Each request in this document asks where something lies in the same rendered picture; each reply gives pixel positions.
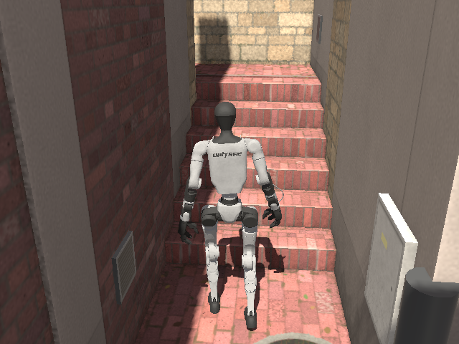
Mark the left robot upper arm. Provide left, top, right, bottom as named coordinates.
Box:
left=188, top=140, right=209, bottom=190

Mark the robot right foot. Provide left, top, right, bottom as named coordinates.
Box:
left=244, top=307, right=257, bottom=328

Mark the left robot hand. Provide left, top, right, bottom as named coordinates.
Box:
left=178, top=219, right=199, bottom=244

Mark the right robot hand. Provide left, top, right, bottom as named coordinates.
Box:
left=262, top=207, right=282, bottom=228

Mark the robot left forearm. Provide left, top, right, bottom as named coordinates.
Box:
left=180, top=177, right=197, bottom=221

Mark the right robot upper arm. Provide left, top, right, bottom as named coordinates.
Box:
left=245, top=138, right=270, bottom=186

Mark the robot right forearm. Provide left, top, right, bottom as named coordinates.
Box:
left=262, top=172, right=280, bottom=211

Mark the robot right thigh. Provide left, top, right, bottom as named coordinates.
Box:
left=241, top=206, right=258, bottom=269

